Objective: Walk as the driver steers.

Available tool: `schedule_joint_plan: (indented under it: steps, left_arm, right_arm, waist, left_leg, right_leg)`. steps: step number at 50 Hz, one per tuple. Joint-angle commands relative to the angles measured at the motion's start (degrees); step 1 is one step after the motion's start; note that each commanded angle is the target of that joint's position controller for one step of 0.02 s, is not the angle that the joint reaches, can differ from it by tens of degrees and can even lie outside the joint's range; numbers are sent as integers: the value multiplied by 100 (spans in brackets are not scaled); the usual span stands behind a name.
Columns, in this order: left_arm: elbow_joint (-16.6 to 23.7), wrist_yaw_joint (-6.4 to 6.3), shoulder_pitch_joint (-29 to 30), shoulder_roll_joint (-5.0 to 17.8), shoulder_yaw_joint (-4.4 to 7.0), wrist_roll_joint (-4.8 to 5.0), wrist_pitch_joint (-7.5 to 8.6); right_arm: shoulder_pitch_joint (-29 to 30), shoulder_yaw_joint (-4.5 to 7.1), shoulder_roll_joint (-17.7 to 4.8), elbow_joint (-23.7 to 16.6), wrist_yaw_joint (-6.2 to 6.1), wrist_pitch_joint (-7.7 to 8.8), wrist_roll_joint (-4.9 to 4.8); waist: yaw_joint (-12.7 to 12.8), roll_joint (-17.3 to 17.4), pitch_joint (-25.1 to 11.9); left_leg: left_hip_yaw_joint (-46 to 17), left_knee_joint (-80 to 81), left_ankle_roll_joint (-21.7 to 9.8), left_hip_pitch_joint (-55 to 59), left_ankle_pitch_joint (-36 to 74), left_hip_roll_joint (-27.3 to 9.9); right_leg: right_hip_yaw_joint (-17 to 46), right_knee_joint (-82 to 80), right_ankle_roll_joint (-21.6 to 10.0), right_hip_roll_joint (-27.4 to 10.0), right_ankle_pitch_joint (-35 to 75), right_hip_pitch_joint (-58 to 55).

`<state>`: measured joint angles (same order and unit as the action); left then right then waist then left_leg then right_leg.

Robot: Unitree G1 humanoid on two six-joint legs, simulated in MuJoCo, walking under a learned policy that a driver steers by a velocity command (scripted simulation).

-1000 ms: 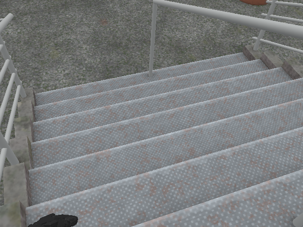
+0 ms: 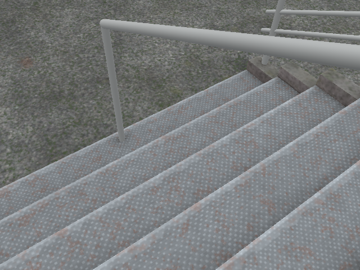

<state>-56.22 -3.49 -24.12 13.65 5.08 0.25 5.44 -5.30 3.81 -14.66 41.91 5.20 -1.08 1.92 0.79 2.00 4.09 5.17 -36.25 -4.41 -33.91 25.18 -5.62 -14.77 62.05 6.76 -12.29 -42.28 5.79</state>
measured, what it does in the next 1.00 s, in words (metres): goes down, turning left: left foot 0.15 m lower, then right foot 0.15 m lower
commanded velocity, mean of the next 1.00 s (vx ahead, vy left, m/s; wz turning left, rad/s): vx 0.96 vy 0.00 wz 0.95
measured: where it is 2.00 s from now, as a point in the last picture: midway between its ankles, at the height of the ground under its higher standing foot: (36, 173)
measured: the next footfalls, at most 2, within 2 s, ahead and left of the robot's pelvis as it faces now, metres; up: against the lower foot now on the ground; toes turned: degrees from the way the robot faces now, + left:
left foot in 0.04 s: +0.20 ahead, +0.09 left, -0.15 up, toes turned +5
right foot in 0.60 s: +0.59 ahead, +0.09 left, -0.30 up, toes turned +42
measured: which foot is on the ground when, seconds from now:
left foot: up 0.00-0.02, down 0.04-0.60, up 0.62-0.96, down 0.98-1.00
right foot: down 0.00-0.02, up 0.04-0.58, down 0.60-0.96, up 0.98-1.00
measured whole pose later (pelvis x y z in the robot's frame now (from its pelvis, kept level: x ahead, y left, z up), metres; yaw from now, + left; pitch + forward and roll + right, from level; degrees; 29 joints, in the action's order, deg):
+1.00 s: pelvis +0.73 +0.32 -0.36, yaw +56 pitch -1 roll -1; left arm -59.3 -3.8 -36.3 12.8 1.1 -1.6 3.2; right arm -3.0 1.1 -16.5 43.7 1.9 -0.2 0.1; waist 2.4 3.3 2.8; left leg 8.0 -38.3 -14.1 -23.1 -7.1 6.7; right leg -11.3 101.2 3.5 0.9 -35.7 14.7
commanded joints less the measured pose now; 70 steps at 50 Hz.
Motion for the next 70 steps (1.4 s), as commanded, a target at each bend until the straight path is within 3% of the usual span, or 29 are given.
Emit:
schedule_joint_plan:
  steps: [1,3,4,5,6,9,11,20,25,27,29,30,32,35,38,43,46,48,49,50,51,55,60,63,65,66,67,68,70]
  left_arm:
    - [460,-104,979,1494,473,102,-75]
    - [962,80,750,80,111,-377,-274]
    - [1690,132,184,129,14,-318,-384]
    - [1474,117,395,-485,-217,-418,-287]
    - [1481,34,199,-214,-240,-236,-247]
    - [1503,95,1802,390,-200,-476,-473]
    - [1686,116,2195,386,-263,-435,-532]
    - [1586,558,3233,162,-216,-359,-300]
    - [1946,340,3343,63,-308,-194,-63]
    - [1959,240,2778,220,-249,-65,105]
    - [1125,171,-625,629,9,-121,115]
    - [969,208,-756,839,102,-87,28]
    - [1172,392,-572,741,1,-215,-29]
    - [1021,337,-137,374,-101,-136,64]
    - [492,243,-321,486,-113,153,359]
    - [323,57,-201,41,-331,139,394]
    - [214,-106,-672,592,-311,-79,30]
    - [385,-84,555,1088,-224,-288,-40]
    - [652,-46,1371,1099,-183,-312,-103]
    - [1236,-97,412,786,-288,-257,-91]
    - [1183,-10,-185,1123,-295,-422,-75]
    - [1341,55,249,1160,-127,-493,-323]
    - [1097,511,448,522,-300,-121,-301]
    - [1212,609,888,504,-288,39,-392]
    - [695,455,-593,920,-17,-7,-413]
    - [23,401,-2747,1140,132,-137,-414]
    - [-245,487,-3040,933,35,1,-370]
    - [19,522,-2060,747,-193,-73,-298]
    - [405,373,-1376,1617,137,-108,-200]
  right_arm:
    - [-2830,228,-526,838,-14,-166,79]
    - [-2794,220,-1410,1225,-202,159,-153]
    - [-3714,317,-1939,1212,-487,110,-377]
    - [-3201,141,-1251,1333,-504,134,-337]
    - [-2176,300,-1602,586,-640,152,-139]
    - [-1702,151,-917,569,-660,188,70]
    - [-1523,-28,-484,454,-577,452,-193]
    - [-2882,53,-528,563,-633,334,-228]
    - [-3024,-17,-501,773,-563,234,-130]
    - [-2723,-52,-525,762,-595,248,32]
    - [-1062,16,-866,591,-510,353,35]
    - [-877,85,-731,411,-558,360,-117]
    - [-2649,-108,-307,373,-792,328,-458]
    - [-1222,105,-922,225,-585,119,304]
    - [-443,-149,-205,-162,-287,33,96]
    - [68,-399,311,61,-64,252,-32]
    - [192,-284,-384,149,-249,32,-77]
    - [-2723,91,-1101,869,-378,-171,-122]
    - [-3259,177,-1414,1058,-436,-116,-346]
    - [-2737,198,-1763,1024,-465,-2,-309]
    - [-2544,171,-1419,780,-501,67,-265]
    - [-59,-23,-1016,220,-716,440,104]
    - [-871,-123,-548,737,-696,559,-312]
    - [-1336,-124,-496,783,-523,438,-2]
    - [-1268,-69,-723,761,-567,421,175]
    - [-190,24,-798,606,-633,416,69]
    - [324,-72,-72,437,-670,414,73]
    - [-422,-272,380,-242,-759,573,-30]
    - [-558,-376,-91,-179,-614,689,321]
  waist:
    - [-1690,199,-1150]
    - [-632,1598,-49]
    - [-452,1271,-1610]
    - [-278,1085,-1880]
    - [-240,937,-2057]
    - [-191,-424,-465]
    - [130,-475,20]
    - [-891,-24,-309]
    - [-1079,210,120]
    - [-844,48,168]
    - [1336,224,-1033]
    - [1299,-630,-764]
    - [210,-1593,-2093]
    - [79,225,-370]
    - [-262,-279,793]
    - [-307,-405,240]
    - [-101,-778,136]
    - [-2151,292,-887]
    - [-2495,870,-372]
    - [-1018,651,-988]
    - [-851,-913,-1471]
    - [684,-1011,539]
    - [287,-24,-313]
    - [-93,529,193]
    - [567,39,-44]
    - [1908,-234,-586]
    - [2062,-1802,177]
    - [454,-2780,205]
    - [170,-931,-772]
  left_leg:
    - [256,568,-746,3582,-764,376]
    - [-1157,-812,-130,4333,3153,80]
    - [-4386,205,720,5765,4588,-1158]
    - [-3396,402,-228,5321,-856,-429]
    - [-5573,1809,-791,4827,-2985,-1323]
    - [-4880,1746,-1262,2049,-6162,-667]
    - [-3844,2221,-1078,939,-5595,95]
    - [-3575,570,-887,2442,-2944,982]
    - [-3815,-293,-630,2010,-2439,1305]
    - [-3799,-1202,-635,2102,-2817,1467]
    - [-3200,-4917,-560,233,-1169,1574]
    - [-2283,-6529,-471,-241,-5665,2067]
    - [-1683,-7282,-394,-2198,-6646,1278]
    - [-1341,-5911,-463,-2659,-4857,464]
    - [-1343,-3009,-151,-1023,-3007,367]
    - [322,-1029,-253,1693,1330,960]
    - [1167,-716,-273,2875,-1271,1541]
    - [-84,-346,-1342,5894,-1340,803]
    - [-695,961,-1839,5541,-1481,478]
    - [-2438,-538,-2211,6554,1319,-706]
    - [-3427,-4,-2599,6547,-604,-1136]
    - [-4198,1286,-2126,98,-3664,-674]
    - [-1676,-438,-845,-295,-5056,1103]
    - [-1744,-1402,-780,369,-4410,716]
    - [-1532,-3377,-870,1091,-1916,524]
    - [-1248,-6069,-614,188,-818,591]
    - [-502,-9365,-461,-1472,-5923,1916]
    - [-1203,-9474,-521,-3465,-6415,1854]
    - [-1014,-7536,-273,-3850,-5715,693]
  right_leg:
    - [68,2357,-709,-312,5093,1308]
    - [609,6646,-645,963,-478,4682]
    - [1013,6514,-714,1049,-413,5626]
    - [1411,6016,-827,633,304,5753]
    - [1366,5756,-678,949,897,5936]
    - [2092,3898,-695,569,1134,5310]
    - [2222,1058,-494,406,3411,4393]
    - [1968,-2476,-614,1333,6166,3091]
    - [1728,-3367,-632,1771,5629,1707]
    - [1935,-4195,-580,1603,5895,958]
    - [2610,-3724,-1074,956,6855,-2626]
    - [3097,-4518,-1280,160,6460,-2553]
    - [3744,-1382,-1288,-1301,11169,-4652]
    - [4341,-3031,-1476,-643,5453,-1611]
    - [2695,-3260,-532,154,5612,1550]
    - [1002,-1924,-157,964,3330,3226]
    - [842,-743,-259,584,6640,2498]
    - [546,4275,-31,785,5753,4206]
    - [343,6608,-64,1473,1262,4779]
    - [1334,6361,-62,1038,-51,5854]
    - [1981,5354,-175,670,310,6010]
    - [2427,135,42,342,2127,2905]
    - [1463,-2063,-449,743,6849,751]
    - [1031,-2223,-756,913,5957,1002]
    - [882,-2876,-1025,1090,4468,99]
    - [1062,-2746,-1522,968,4960,-1661]
    - [1889,-3117,-1665,661,5413,-1423]
    - [3465,-2015,-1464,316,8049,-2187]
    - [5935,-3943,-2852,-1052,2447,-2030]
Keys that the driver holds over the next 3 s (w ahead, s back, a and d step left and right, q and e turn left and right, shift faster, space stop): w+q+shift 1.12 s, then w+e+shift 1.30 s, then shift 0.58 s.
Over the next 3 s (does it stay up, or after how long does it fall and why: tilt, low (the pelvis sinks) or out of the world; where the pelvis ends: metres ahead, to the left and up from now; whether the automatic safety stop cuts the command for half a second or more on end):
stays up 1.94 1.27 -0.81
